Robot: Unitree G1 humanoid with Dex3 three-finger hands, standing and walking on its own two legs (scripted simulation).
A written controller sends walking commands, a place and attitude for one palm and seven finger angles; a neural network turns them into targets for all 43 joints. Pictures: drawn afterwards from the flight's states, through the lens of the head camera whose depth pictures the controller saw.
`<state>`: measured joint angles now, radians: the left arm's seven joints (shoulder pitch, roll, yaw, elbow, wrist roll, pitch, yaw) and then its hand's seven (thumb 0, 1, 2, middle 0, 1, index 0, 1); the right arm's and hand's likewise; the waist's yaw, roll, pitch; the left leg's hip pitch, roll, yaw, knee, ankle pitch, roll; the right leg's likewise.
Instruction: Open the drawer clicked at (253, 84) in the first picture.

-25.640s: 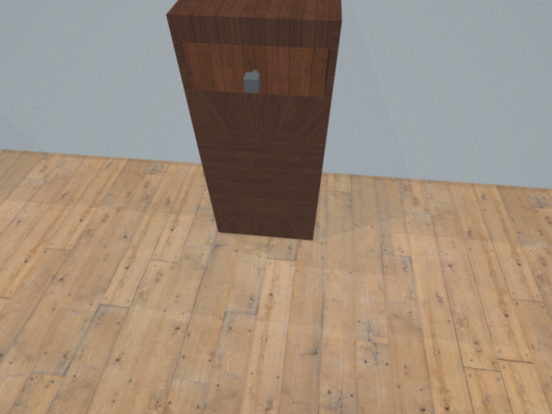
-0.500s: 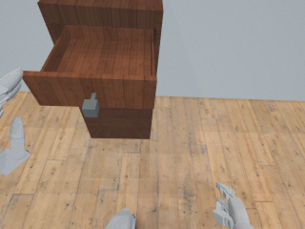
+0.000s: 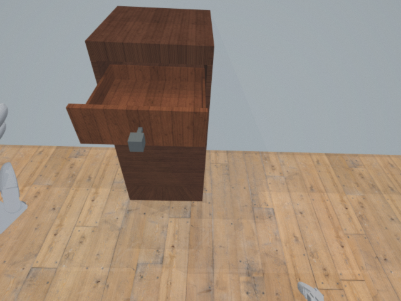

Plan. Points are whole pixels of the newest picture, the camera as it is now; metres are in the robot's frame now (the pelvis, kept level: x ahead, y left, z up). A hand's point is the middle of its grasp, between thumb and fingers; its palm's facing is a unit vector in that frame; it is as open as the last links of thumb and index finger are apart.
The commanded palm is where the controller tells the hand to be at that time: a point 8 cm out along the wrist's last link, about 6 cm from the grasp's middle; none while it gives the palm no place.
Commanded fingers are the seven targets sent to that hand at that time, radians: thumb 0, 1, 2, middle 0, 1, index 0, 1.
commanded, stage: stop stepping back and stand still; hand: left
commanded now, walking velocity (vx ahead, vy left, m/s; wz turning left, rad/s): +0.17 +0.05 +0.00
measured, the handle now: (138, 137) +0.53 +0.22 +0.02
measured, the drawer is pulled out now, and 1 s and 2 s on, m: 0.29 0.29 0.29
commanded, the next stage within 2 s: let the arm hang, fingers relaxed in 0.68 s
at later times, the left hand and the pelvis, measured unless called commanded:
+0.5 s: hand (26, 192) +0.20 +0.26 +0.20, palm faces +0.44 -0.74 -0.51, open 7.4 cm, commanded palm +0.14 +0.30 +0.21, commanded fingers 0.00 0.90 0.90 -0.20 -0.30 -0.20 -0.30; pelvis +0.01 +0.01 -0.01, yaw +1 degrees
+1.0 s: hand out of the picture +0.11 +0.26 -0.10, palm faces +0.01 -0.93 -0.37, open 7.4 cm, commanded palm none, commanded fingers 0.00 0.90 0.90 -0.20 -0.30 -0.20 -0.30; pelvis -0.03 +0.03 -0.01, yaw +1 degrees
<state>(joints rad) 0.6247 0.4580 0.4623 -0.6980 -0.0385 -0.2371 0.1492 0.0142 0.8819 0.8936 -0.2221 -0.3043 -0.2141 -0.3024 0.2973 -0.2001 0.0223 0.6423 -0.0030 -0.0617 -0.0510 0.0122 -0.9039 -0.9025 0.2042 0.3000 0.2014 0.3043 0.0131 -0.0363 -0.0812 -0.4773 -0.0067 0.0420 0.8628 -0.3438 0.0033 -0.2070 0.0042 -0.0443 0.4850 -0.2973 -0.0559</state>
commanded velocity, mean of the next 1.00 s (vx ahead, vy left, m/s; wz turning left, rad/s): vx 0.01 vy -0.02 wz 0.00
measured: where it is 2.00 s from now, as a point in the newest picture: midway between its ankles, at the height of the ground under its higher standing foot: outside the picture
